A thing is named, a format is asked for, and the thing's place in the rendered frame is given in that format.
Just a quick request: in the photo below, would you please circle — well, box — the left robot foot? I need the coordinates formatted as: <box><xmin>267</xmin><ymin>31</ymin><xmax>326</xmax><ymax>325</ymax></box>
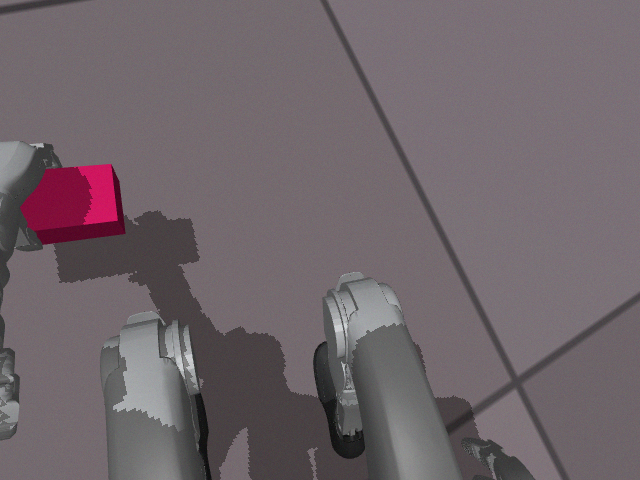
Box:
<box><xmin>195</xmin><ymin>393</ymin><xmax>212</xmax><ymax>480</ymax></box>

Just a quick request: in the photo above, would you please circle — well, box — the right robot hand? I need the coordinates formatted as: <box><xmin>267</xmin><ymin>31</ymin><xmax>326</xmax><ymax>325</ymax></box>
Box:
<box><xmin>461</xmin><ymin>437</ymin><xmax>535</xmax><ymax>480</ymax></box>

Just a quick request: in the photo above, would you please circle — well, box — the right robot foot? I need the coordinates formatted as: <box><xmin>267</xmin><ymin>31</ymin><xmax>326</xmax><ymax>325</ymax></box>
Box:
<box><xmin>313</xmin><ymin>341</ymin><xmax>365</xmax><ymax>459</ymax></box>

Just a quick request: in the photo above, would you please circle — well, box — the left robot arm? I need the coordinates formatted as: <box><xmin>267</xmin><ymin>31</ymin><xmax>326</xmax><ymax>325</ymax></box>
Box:
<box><xmin>0</xmin><ymin>192</ymin><xmax>22</xmax><ymax>441</ymax></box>

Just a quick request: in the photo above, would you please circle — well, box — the left robot hand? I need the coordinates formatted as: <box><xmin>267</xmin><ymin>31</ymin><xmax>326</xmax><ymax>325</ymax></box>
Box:
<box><xmin>0</xmin><ymin>141</ymin><xmax>63</xmax><ymax>251</ymax></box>

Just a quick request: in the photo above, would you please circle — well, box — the carton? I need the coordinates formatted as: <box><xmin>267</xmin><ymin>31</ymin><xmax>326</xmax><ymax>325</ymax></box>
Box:
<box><xmin>14</xmin><ymin>164</ymin><xmax>126</xmax><ymax>249</ymax></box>

